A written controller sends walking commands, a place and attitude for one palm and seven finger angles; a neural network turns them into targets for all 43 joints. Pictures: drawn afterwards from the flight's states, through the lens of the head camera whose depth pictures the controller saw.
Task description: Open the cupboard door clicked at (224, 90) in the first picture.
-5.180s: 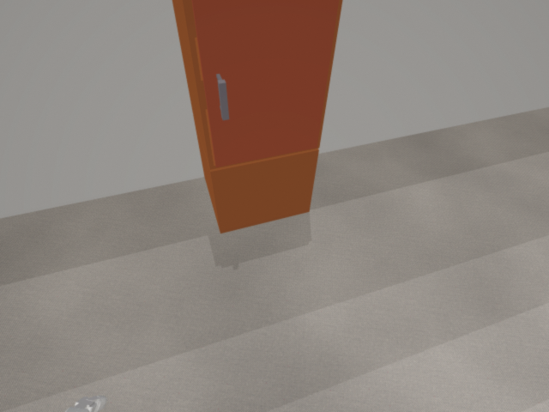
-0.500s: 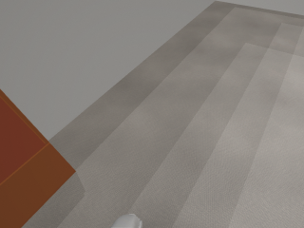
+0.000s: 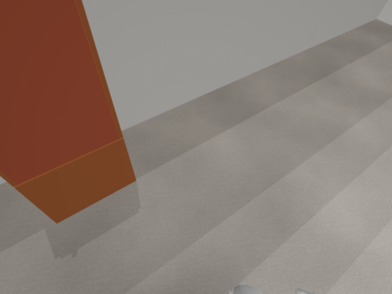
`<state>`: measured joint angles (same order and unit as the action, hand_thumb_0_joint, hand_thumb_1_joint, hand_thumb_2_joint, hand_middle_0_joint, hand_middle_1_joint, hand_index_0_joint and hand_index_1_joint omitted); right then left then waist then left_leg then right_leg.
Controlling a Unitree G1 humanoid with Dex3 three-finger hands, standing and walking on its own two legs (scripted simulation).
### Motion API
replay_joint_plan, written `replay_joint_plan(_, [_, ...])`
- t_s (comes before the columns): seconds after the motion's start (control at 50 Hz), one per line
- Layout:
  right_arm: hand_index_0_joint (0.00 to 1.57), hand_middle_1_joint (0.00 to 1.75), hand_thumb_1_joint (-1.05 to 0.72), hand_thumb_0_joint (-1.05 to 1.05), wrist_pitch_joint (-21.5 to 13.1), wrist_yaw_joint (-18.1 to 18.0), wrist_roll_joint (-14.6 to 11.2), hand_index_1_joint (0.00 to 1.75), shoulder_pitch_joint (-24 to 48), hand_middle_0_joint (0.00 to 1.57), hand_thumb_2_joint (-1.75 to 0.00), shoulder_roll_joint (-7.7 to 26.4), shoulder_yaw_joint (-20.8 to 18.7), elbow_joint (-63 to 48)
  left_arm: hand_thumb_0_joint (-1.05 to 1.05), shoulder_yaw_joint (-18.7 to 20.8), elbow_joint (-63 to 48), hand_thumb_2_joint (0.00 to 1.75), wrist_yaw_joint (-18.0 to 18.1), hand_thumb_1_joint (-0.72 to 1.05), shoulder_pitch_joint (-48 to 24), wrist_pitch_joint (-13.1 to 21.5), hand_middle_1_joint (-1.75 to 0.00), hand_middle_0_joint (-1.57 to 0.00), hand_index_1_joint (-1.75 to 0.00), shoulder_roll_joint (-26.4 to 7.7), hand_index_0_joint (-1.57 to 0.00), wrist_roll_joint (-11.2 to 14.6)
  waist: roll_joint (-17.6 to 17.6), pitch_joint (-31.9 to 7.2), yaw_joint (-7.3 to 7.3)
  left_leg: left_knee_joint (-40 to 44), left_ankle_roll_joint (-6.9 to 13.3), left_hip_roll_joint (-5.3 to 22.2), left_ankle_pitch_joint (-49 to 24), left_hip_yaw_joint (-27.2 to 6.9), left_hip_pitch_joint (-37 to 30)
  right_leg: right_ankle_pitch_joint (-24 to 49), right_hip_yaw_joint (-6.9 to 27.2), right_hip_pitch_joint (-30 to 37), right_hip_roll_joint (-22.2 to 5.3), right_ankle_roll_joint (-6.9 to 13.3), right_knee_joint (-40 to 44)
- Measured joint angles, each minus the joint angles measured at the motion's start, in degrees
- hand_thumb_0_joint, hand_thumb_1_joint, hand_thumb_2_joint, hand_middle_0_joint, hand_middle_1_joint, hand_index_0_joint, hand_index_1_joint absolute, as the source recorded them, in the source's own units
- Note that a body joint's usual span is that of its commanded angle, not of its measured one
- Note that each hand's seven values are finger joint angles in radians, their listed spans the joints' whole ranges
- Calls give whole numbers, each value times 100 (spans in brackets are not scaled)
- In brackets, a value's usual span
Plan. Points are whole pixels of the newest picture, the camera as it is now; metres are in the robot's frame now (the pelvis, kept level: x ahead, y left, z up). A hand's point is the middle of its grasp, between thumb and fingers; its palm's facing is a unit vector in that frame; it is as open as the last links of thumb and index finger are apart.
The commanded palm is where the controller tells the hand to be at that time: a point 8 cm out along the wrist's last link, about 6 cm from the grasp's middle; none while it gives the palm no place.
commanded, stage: turn to face it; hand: left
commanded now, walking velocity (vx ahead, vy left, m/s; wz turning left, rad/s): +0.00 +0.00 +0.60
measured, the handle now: out of the picture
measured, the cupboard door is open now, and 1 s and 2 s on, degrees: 0 0 0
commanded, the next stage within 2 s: take the last steps up to it in 1.02 s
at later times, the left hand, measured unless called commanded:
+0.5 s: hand out of the picture +0.00 +0.20 -0.16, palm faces +0.32 -0.91 -0.26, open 7.4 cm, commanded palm none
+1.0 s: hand out of the picture -0.06 +0.21 -0.16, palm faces +0.51 -0.82 -0.28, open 7.4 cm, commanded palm none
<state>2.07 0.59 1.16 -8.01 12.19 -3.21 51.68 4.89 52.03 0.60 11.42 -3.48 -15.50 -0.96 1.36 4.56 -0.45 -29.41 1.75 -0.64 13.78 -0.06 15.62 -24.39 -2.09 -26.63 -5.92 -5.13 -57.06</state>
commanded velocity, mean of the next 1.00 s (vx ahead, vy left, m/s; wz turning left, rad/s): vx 0.00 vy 0.00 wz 0.46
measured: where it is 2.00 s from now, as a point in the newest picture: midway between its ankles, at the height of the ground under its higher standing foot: outside the picture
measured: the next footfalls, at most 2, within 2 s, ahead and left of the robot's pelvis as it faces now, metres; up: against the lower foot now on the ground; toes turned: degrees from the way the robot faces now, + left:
right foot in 0.18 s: +0.06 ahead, -0.14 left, +0.00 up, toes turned +4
left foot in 0.56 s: -0.02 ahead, +0.13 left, +0.00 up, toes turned +27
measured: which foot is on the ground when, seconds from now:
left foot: down 0.00-0.18, up 0.20-0.54, down 0.56-1.00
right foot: up 0.00-0.16, down 0.18-0.56, up 0.58-0.98, down 1.00-1.00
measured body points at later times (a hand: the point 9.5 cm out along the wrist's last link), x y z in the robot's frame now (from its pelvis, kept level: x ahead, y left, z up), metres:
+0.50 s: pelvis -0.02 -0.02 +0.00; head +0.01 -0.01 +0.45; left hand -0.02 +0.25 -0.14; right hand +0.13 -0.25 -0.15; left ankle -0.05 +0.11 -0.70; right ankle +0.02 -0.14 -0.74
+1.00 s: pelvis -0.03 -0.01 -0.01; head -0.01 -0.02 +0.44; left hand -0.09 +0.25 -0.14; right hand +0.14 -0.18 -0.16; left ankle -0.05 +0.11 -0.74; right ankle +0.02 -0.11 -0.74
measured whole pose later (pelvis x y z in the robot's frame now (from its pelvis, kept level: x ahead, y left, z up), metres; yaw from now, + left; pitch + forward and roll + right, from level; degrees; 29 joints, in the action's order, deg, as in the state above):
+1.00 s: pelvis -0.03 -0.01 -0.01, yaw +29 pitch -1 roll +1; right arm 2.6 0.2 1.0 -11.1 11.3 -3.0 54.2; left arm 2.7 52.7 1.4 11.5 -1.7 -11.6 -0.7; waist -1.3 2.8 0.6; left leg -30.3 1.1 -2.6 12.0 -1.0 17.3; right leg -17.6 -3.0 -14.4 -2.5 -2.1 -32.7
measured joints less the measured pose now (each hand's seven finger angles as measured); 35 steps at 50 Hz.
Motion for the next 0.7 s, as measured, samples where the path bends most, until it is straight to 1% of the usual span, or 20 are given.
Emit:
replay_joint_plan(0.1, [20,30,-90,1,59,3,18,30,-176,20,-89,46,-61,61,0,-61,-181,89,24,91,-224,62,-30,-19,-30,125,-19,29,-172,-42,155,-10,-58,-122,-87,-309,99,-6,93,411,230,43,1020])
replay_joint_plan(0.12, [20,30,-90,1,75,3,19,30,-212,20,-89,63,-78,71,0,-79,-217,89,27,91,-259,86,-30,-19,-30,157,-19,38,-210,-52,182,-60,-82,-149,-82,-376,142,61,91,550,287,62,1307])
replay_joint_plan(0.16, [20,30,-90,1,105,5,0,30,-300,20,-89,95,-115,86,0,-125,-302,89,33,91,-293,158,-30,-19,-30,208,-19,50,-261,-92,215,-240,-149,-229,-34,-507,271,464,54,928,375,105,2111])
replay_joint_plan(0.18, [20,30,-90,1,117,10,-22,30,-346,20,-89,131,-139,86,0,-147,-338,89,42,91,-298,213,-30,-19,-30,246,-19,36,-314,-113,211,-415,-190,-258,30,-575,375,814,7,1059,394,236,2445])
replay_joint_plan(0.2, [20,30,-90,1,140,8,-33,30,-359,20,-89,179,-176,107,0,-176,-348,89,53,91,-315,250,-30,-20,-30,314,-19,7,-412,-85,218,-777,-236,-262,437,-619,510,886,-81,1068,408,372,2406])
replay_joint_plan(0.22, [20,30,-90,1,175,9,-24,30,-383,20,-89,211,-208,127,0,-214,-363,89,55,91,-306,270,-30,-20,-30,368,-20,-6,-454,-79,230,-1305,-269,-287,871,-573,690,821,-169,1086,369,465,2345])
replay_joint_plan(0.24, [20,30,-90,1,219,17,-16,30,-412,20,-89,234,-232,145,0,-242,-378,89,60,91,-273,271,-30,-20,-30,412,-20,-12,-455,-91,230,-1896,-291,-306,1134,-479,875,751,-238,1132,306,517,2344])
replay_joint_plan(0.28, [20,30,-90,1,275,55,5,30,-438,20,-89,278,-263,180,0,-275,-371,89,74,91,-191,252,-30,-20,-30,480,-20,-22,-438,-104,226,-2935,-354,-236,1145,-255,1164,723,-347,1272,196,536,2475])
replay_joint_plan(0.3, [20,30,-90,1,285,77,11,30,-441,20,-89,294,-270,187,0,-289,-350,89,79,91,-155,245,-30,-20,-30,500,-20,-30,-424,-100,236,-3264,-398,-167,1059,-161,1249,746,-402,1337,147,528,2550])
replay_joint_plan(0.34, [20,30,-90,1,294,109,4,30,-445,20,-89,303,-270,188,0,-309,-300,89,82,90,-100,234,-30,-20,-30,515,-20,-44,-369,-82,263,-3511,-480,-20,946,-17,1294,793,-525,1439,40,504,2659])
replay_joint_plan(0.4, [20,30,-90,1,316,134,-7,30,-426,20,-89,285,-251,204,0,-322,-241,89,73,90,-43,226,-30,-20,-30,498,-20,-61,-257,-41,257,-3164,-560,166,969,139,1146,806,-729,1521,-123,458,2720])
replay_joint_plan(0.46, [20,30,-90,1,321,144,-27,30,-344,19,-89,260,-208,220,0,-308,-201,89,53,90,9,223,-30,-20,-30,435,-20,-79,-135,20,179,-2418,-571,271,1094,293,858,761,-920,1513,-284,386,2643])
replay_joint_plan(0.5, [20,30,-90,1,290,140,-41,30,-269,19,-89,242,-174,195,0,-275,-175,89,43,90,50,213,-30,-20,-30,363,-20,-89,-49,62,113,-1855,-539,285,1121,405,626,691,-1034,1455,-400,314,2498])
replay_joint_plan(0.54, [20,30,-90,1,220,134,-45,30,-214,19,-89,237,-139,129,0,-229,-134,89,35,90,114,187,-30,-20,-30,270,-20,-73,21,73,74,-1085,-488,264,784,515,307,564,-1151,1361,-523,212,2246])
replay_joint_plan(0.56, [20,30,-90,1,162,142,-42,30,-215,19,-89,267,-122,65,0,-201,-135,89,28,90,185,163,-30,-20,-30,230,-20,-51,6,29,56,-602,-387,277,450,529,115,454,-1198,1245,-562,154,2016])
replay_joint_plan(0.58, [20,30,-90,1,96,130,-30,30,-167,19,-89,242,-126,40,0,-159,-104,89,21,90,200,119,-30,-20,-30,157,-20,-25,77,28,55,-605,-216,216,429,529,182,101,-1083,1042,-605,90,1610])
replay_joint_plan(0.6, [20,30,-90,1,45,116,-28,30,-104,19,-89,198,-110,21,0,-122,-60,89,32,90,189,53,-30,-20,-30,78,-20,-19,160,71,23,-744,-89,165,456,534,263,-310,-830,806,-559,71,1091])
replay_joint_plan(0.62, [20,30,-90,1,-6,92,-27,30,-67,20,-89,163,-82,0,0,-90,1,89,53,90,177,-9,-30,-20,-30,22,-20,-19,194,96,-2,-805,-10,148,467,528,293,-558,-599,580,-450,68,571])
replay_joint_plan(0.66, [20,30,-90,1,-64,24,-19,30,-60,20,-89,111,-38,-35,0,-47,128,89,71,91,153,-79,-30,-20,-30,-32,-20,-9,166,82,1,-691,53,135,390,459,254,-571,-331,222,-241,63,-233])
replay_joint_plan(0.7, [20,30,-90,1,-68,-26,-10,30,-71,20,-89,70,-1,-31,1,-30,182,89,49,91,138,-79,-30,-20,-30,-48,-19,-5,124,55,3,-419,59,99,221,391,138,-277,-208,22,-129,58,-581])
